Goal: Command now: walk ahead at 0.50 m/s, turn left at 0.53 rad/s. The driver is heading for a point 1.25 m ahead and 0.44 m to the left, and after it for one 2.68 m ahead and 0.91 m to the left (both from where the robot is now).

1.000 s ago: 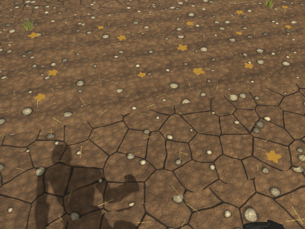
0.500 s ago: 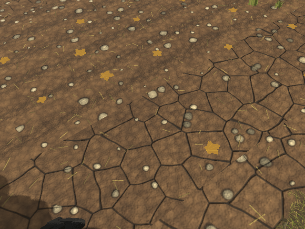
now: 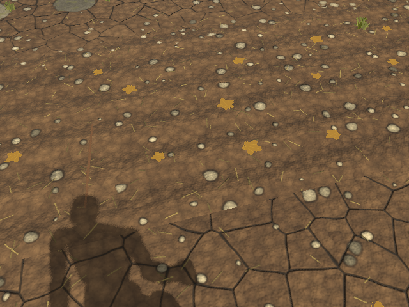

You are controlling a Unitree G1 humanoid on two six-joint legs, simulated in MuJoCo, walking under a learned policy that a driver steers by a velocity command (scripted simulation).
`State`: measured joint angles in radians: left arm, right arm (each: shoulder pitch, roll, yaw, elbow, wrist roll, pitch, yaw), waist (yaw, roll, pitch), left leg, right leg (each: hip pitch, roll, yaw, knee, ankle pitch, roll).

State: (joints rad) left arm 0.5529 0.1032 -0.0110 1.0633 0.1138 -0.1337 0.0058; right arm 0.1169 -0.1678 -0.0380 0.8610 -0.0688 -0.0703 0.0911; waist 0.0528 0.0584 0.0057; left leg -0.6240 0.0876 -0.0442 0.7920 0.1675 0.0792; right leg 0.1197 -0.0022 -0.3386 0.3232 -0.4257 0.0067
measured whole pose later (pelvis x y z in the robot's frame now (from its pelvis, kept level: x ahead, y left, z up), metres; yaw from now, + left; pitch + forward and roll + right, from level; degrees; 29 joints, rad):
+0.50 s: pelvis +0.38 +0.12 -0.15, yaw +21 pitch +3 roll +1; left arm 0.10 0.23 0.05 0.76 -0.02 -0.12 0.05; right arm 0.27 -0.22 -0.05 0.99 0.01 -0.04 0.01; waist -0.02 -0.02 0.03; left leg -0.30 -0.11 -0.05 0.47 -0.22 0.09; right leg -0.82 -0.15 0.07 1.35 -0.33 0.07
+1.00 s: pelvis +0.65 +0.14 -0.14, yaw +26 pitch +4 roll +0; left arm 0.28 0.18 0.05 0.95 0.00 -0.07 0.02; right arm 0.09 -0.21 -0.07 0.91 0.01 -0.02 -0.03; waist 0.03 0.04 0.01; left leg -0.54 0.03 -0.06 0.70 -0.19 -0.01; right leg -0.28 0.04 -0.03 0.38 -0.16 -0.06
